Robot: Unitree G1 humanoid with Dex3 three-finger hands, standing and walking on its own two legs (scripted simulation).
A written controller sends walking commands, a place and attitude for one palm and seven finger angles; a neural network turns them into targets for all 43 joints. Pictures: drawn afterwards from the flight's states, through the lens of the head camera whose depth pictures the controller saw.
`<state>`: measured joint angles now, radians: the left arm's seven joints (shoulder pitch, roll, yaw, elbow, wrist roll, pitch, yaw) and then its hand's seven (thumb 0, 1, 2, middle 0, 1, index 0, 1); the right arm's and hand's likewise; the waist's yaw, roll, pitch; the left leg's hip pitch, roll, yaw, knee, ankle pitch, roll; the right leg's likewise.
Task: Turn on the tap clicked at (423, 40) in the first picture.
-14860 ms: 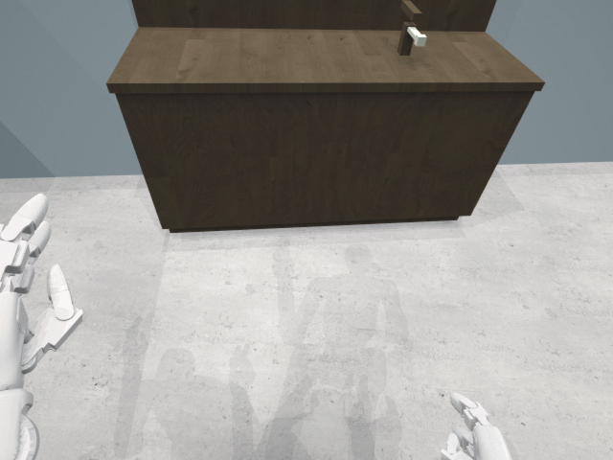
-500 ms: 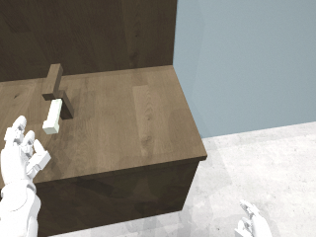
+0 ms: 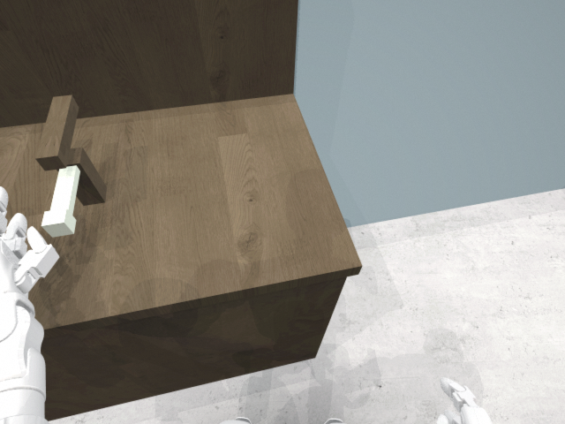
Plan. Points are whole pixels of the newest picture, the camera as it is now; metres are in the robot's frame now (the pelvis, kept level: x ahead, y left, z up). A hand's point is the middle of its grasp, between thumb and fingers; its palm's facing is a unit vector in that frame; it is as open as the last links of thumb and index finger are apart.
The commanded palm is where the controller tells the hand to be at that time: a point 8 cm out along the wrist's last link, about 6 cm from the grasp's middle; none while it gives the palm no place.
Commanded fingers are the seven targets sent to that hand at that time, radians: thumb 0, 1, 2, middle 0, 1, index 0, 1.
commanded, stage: reach beside the lever's end, fingers flat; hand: left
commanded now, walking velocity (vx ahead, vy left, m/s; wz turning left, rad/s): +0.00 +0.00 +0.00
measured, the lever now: (59, 222) +0.35 +0.33 +0.08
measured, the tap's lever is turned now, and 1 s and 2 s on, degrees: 0 1 14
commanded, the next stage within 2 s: push the lever round in 0.44 s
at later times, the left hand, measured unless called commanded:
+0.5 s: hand (46, 254) +0.31 +0.34 +0.06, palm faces +0.52 -0.85 -0.10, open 7.9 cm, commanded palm +0.27 +0.37 +0.06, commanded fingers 0.00 0.90 0.90 -0.15 -0.15 -0.15 -0.15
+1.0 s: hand (66, 251) +0.32 +0.32 +0.05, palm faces +0.50 -0.86 -0.10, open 7.9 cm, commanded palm +0.28 +0.35 +0.06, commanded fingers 0.00 0.90 0.90 -0.15 -0.15 -0.15 -0.15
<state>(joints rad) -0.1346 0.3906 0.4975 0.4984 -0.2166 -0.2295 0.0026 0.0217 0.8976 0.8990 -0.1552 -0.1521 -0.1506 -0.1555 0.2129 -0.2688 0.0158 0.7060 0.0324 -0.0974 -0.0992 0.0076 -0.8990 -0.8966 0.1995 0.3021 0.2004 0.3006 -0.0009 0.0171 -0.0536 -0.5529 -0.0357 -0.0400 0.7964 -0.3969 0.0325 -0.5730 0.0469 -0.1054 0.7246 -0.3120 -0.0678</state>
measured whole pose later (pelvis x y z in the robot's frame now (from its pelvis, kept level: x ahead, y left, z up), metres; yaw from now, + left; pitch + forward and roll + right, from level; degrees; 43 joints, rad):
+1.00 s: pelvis +0.01 +0.02 +0.00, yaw +0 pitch +10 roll -3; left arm -0.08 0.31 0.41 0.41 -0.18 -0.27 0.08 0.04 0.91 0.90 -0.15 -0.15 -0.15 -0.15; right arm 0.24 -0.25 0.01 0.68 0.02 -0.06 -0.07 0.01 -0.90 -0.90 0.20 0.30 0.20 0.30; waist 0.00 0.02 -0.08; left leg -0.57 -0.05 -0.03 0.82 -0.42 0.05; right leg -0.58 0.04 -0.09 0.73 -0.32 -0.04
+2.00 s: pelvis +0.00 +0.00 +0.00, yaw +0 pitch +10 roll -1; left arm -0.16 0.17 0.30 0.42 -0.08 -0.25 0.42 0.05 0.91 0.90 -0.15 -0.15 -0.14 -0.15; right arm 0.20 -0.24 0.00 0.69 -0.01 -0.02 -0.06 0.01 -0.90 -0.90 0.20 0.30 0.20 0.30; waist -0.01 0.03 -0.10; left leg -0.58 -0.04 -0.04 0.82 -0.41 0.03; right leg -0.60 0.05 -0.11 0.76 -0.33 -0.07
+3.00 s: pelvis +0.00 -0.01 -0.01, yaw +1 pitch +11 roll -1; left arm -0.42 0.03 0.23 0.61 0.06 -0.19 0.82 0.06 0.90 0.90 -0.15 -0.15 -0.05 -0.11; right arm 0.16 -0.20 -0.02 0.76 -0.06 0.02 -0.02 0.01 -0.90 -0.90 0.20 0.30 0.20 0.30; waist -0.01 0.03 -0.12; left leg -0.61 -0.04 -0.06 0.84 -0.41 0.01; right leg -0.63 0.04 -0.13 0.77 -0.34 -0.08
